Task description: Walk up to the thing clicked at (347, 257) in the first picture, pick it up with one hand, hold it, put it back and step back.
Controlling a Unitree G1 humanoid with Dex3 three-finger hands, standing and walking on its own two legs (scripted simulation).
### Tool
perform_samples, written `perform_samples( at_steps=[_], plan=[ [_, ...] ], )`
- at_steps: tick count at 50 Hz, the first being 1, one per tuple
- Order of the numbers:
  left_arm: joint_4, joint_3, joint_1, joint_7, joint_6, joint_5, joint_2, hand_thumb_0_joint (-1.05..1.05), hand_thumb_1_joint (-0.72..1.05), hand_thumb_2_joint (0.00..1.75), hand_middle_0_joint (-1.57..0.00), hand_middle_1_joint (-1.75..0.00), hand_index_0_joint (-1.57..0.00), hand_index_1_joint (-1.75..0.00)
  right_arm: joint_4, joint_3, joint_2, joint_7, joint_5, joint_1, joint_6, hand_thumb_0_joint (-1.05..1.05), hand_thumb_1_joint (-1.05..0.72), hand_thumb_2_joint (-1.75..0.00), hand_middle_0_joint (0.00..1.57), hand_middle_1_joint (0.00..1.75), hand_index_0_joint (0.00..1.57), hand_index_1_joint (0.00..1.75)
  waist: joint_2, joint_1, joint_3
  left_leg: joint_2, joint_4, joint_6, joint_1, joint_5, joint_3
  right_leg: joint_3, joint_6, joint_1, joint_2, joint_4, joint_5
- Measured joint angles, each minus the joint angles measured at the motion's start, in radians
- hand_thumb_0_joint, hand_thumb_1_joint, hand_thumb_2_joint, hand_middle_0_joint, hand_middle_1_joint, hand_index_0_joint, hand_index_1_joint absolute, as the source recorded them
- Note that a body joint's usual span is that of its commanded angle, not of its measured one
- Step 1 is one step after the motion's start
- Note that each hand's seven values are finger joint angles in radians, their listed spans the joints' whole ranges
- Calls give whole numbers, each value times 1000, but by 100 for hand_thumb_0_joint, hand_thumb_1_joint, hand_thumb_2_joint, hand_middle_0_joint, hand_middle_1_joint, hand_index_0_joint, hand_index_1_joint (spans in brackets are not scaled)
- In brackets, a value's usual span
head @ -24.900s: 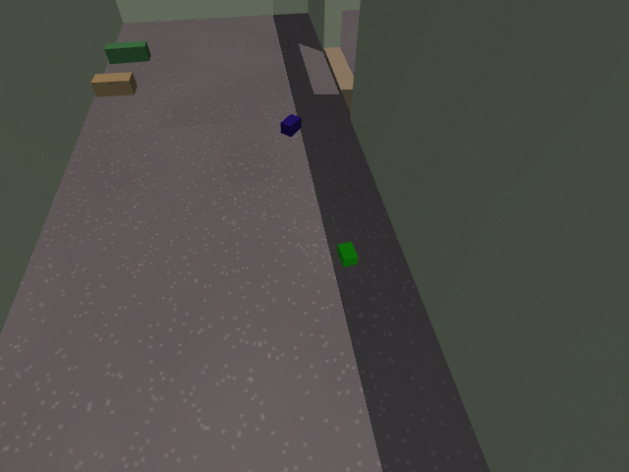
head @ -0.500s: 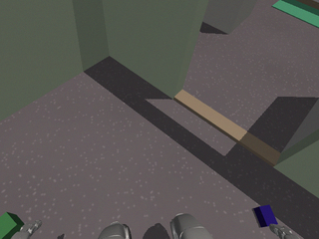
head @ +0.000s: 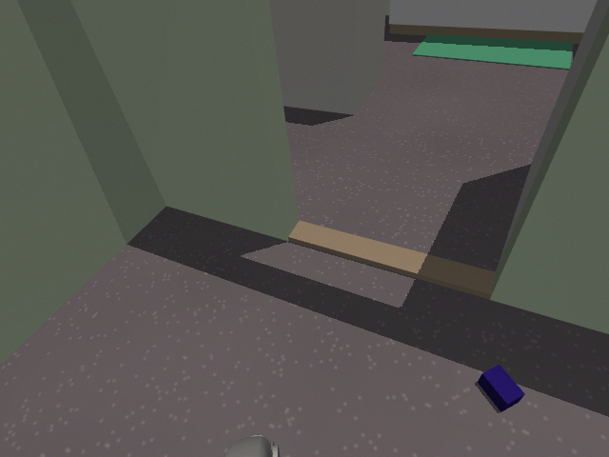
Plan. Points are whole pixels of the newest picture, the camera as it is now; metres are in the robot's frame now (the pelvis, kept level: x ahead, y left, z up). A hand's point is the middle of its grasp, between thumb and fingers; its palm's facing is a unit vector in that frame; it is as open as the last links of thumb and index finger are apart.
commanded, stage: walk up
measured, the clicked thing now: out of the picture +0.24 -1.40 -0.75
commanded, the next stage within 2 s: none
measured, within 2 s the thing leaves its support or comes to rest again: neither
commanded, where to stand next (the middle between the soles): +0.21 +0.05 m, yaw -13 degrees
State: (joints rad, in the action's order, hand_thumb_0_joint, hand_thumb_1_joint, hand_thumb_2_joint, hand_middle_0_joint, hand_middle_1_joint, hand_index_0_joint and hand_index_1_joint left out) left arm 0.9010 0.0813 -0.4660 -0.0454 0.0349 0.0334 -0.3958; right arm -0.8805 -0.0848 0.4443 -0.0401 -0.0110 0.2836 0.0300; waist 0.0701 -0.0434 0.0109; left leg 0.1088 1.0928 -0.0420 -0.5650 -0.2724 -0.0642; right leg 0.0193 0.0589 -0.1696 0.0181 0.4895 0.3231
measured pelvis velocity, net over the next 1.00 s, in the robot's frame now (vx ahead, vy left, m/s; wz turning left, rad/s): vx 0.19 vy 0.09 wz -0.76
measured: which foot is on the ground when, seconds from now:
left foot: up 0.00-0.52, down 0.54-0.92, up 0.94-1.00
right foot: down 0.00-0.54, up 0.56-0.88, down 0.90-1.00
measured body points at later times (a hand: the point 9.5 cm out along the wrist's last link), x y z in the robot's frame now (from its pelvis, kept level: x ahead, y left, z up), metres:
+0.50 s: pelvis +0.06 +0.05 +0.00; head +0.07 +0.02 +0.44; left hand +0.13 +0.36 -0.10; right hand +0.12 -0.30 -0.11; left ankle +0.13 +0.18 -0.73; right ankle +0.02 -0.08 -0.74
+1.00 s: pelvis +0.19 +0.09 -0.03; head +0.24 +0.02 +0.41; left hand +0.51 +0.21 -0.12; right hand +0.03 -0.19 -0.16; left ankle +0.19 +0.20 -0.68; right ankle +0.18 -0.05 -0.74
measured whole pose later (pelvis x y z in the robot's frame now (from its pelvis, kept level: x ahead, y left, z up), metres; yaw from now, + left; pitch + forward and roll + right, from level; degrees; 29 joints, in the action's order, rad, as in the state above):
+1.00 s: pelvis +0.19 +0.09 -0.03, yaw -44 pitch -3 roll -1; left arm 0.70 0.04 -0.14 0.02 -0.02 0.02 -0.40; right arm -0.78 -0.06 0.40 -0.03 0.01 0.20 0.06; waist 0.05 0.03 0.25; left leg 0.01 1.12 -0.02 -0.34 -0.59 -0.08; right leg -0.02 0.03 -0.41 0.04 0.65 0.20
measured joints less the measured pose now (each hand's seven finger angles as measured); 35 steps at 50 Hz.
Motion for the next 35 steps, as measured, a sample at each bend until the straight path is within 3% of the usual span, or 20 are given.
perform_samples(
  at_steps=[3,6,10,14,16,20,25,26,27,28,30,33,35],
  plan=[
    [24,-1,-27,8,-23,-7,10,1,90,89,-21,-30,-20,-30,14,13,-13,-21,-5,3,-4,1,-90,-90,20,30,21,30,0,4,-15,-23,26,-5,18,71,15,-20,13,24,22,-88,-1],
    [17,-2,-21,17,-57,-13,16,1,90,89,-21,-30,-20,-30,21,20,-11,-29,-14,-5,-4,1,-90,-90,21,30,21,30,-1,5,4,-33,-47,-4,60,73,37,-33,28,22,43,-132,-38],
    [-10,-4,6,24,-87,-13,18,1,90,89,-21,-30,-20,-30,17,18,7,-30,-22,-23,1,1,-90,-90,20,30,21,30,0,-3,48,-43,-179,5,118,-1,81,-43,33,1,61,-121,-124],
    [-30,-10,14,23,-74,-6,28,1,90,89,-21,-30,-20,-30,12,3,23,-36,-31,-38,18,1,-90,-90,20,30,21,30,-1,-18,46,-68,-240,17,162,-123,124,-79,29,-17,73,-75,-130],
    [-33,-21,-3,20,-63,0,49,1,90,89,-21,-30,-20,-30,21,-7,33,-39,-32,-63,26,1,-90,-90,20,30,21,30,6,-29,30,-92,-243,25,181,-162,144,-129,22,-20,82,-72,-122],
    [-34,-41,-15,18,-57,3,73,1,90,89,-21,-30,-21,-30,62,-14,35,-34,-24,-103,8,1,-90,-90,20,30,21,30,18,-24,16,-116,-286,22,203,-145,151,-213,-2,-9,86,-88,-122],
    [-67,-40,10,33,-69,0,46,1,90,89,-21,-30,-21,-30,107,-10,23,-31,-19,-127,-12,1,-90,-90,20,30,21,30,10,-14,36,-129,-430,40,227,-155,183,-298,-49,-17,85,-30,-69],
    [-75,-38,16,36,-68,-2,33,1,90,89,-21,-30,-21,-30,115,-9,20,-30,-18,-127,-20,1,-90,-90,20,30,21,30,4,-10,42,-131,-494,51,247,-130,192,-315,-58,-28,86,5,-45],
    [-82,-34,25,40,-65,-4,16,1,90,89,-21,-30,-21,-30,124,-9,14,-26,-19,-125,-31,1,-90,-90,20,30,21,30,-11,0,49,-138,-549,51,267,-42,187,-331,-58,-46,83,62,-6],
    [-80,-27,41,48,-58,-6,0,1,90,89,-21,-30,-21,-30,131,-8,4,-19,-23,-122,-41,1,-90,-90,20,30,21,30,-30,6,58,-147,-555,45,273,40,163,-331,-48,-80,79,154,55],
    [-68,-16,75,67,-44,-9,-20,1,90,89,-21,-30,-21,-30,132,0,-18,-11,-29,-120,-42,1,-90,-90,20,30,21,30,-50,14,69,-141,-538,48,286,22,109,-267,-46,-176,85,345,121],
    [-63,-11,108,61,-47,-17,-52,1,91,89,-21,-30,-20,-30,122,11,-42,-16,-24,-105,-31,1,-90,-90,20,30,21,30,-48,45,83,-109,-596,69,347,9,58,-109,-56,-279,57,471,90],
    [-67,-1,128,46,-52,-23,-76,1,91,89,-20,-30,-20,-30,118,17,-52,-15,-21,-82,-28,1,-90,-90,20,30,21,30,-54,65,90,-101,-642,73,390,13,27,-64,-62,-314,31,474,42]
  ],
)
